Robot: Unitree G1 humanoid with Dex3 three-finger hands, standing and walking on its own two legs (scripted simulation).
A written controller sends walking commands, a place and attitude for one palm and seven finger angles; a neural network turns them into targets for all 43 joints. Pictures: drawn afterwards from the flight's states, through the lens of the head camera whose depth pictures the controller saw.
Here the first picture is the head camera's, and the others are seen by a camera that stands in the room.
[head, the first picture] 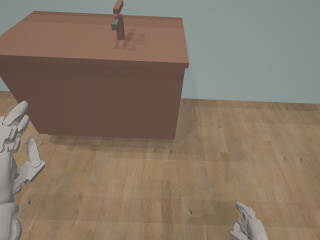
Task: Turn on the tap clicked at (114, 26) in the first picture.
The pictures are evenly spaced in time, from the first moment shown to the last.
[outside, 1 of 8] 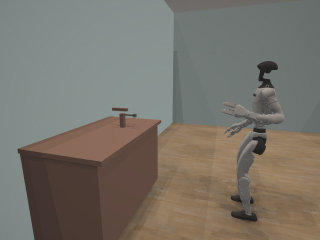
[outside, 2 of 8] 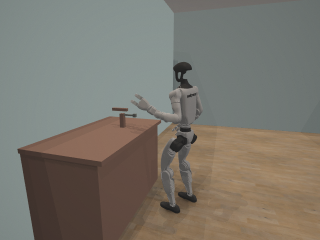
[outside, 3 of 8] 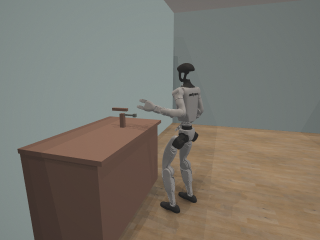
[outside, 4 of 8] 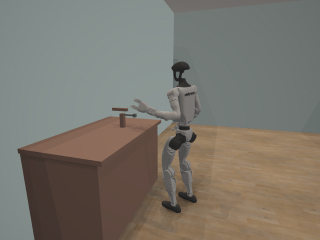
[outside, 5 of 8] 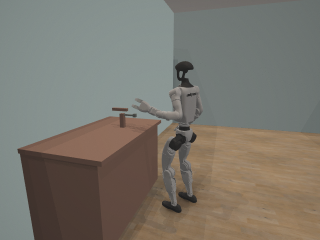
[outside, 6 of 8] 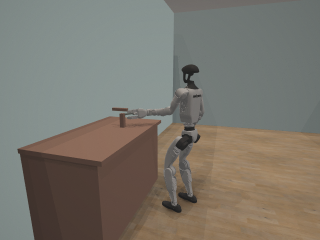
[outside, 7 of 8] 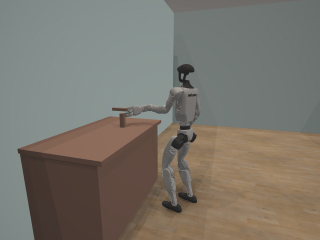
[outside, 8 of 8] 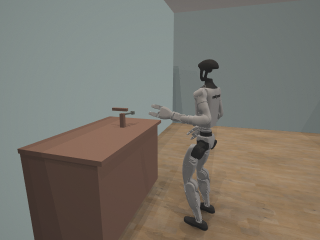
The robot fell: no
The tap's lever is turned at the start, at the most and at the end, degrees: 0 87 67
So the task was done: yes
